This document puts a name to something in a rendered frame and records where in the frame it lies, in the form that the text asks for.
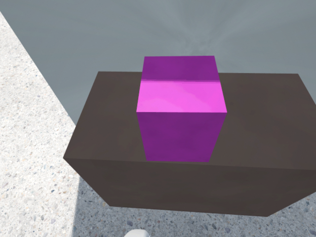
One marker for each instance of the pedestal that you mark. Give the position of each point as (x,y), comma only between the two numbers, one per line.
(263,161)

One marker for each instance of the carton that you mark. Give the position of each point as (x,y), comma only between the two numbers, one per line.
(181,108)

